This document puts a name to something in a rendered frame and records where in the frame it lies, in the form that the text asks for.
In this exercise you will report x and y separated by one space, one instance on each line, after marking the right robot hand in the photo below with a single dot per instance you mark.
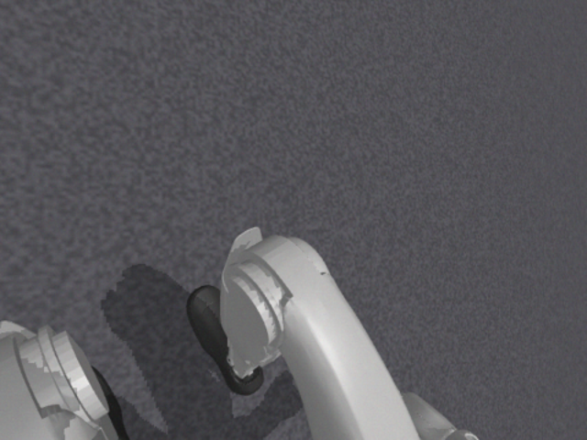
429 423

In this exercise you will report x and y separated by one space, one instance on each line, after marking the right robot foot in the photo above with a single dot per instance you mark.
203 310

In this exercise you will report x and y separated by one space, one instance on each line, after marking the left robot foot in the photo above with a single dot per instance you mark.
114 413

